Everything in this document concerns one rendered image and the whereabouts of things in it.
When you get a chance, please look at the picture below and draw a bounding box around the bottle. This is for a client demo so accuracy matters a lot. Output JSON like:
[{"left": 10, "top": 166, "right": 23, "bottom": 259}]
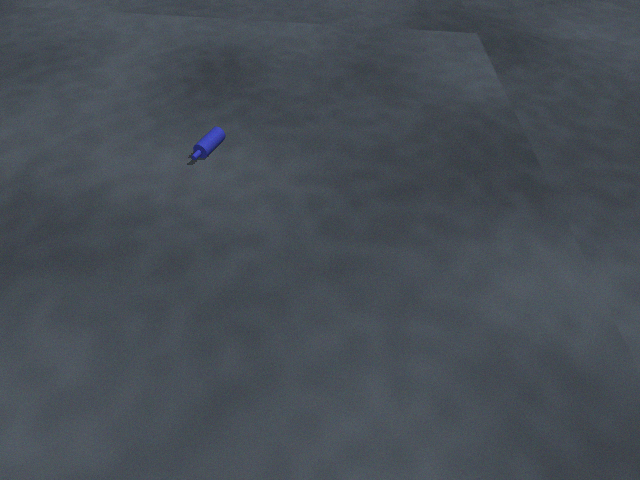
[{"left": 191, "top": 126, "right": 226, "bottom": 160}]

